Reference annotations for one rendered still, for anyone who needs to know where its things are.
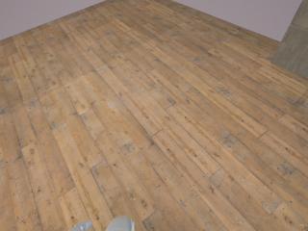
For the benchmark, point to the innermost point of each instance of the robot left hand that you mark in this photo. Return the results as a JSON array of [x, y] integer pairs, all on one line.
[[82, 225]]

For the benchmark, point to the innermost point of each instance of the cupboard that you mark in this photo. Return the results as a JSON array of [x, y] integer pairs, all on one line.
[[292, 51]]

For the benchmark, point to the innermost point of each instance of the left robot thigh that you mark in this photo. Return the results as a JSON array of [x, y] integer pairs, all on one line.
[[121, 224]]

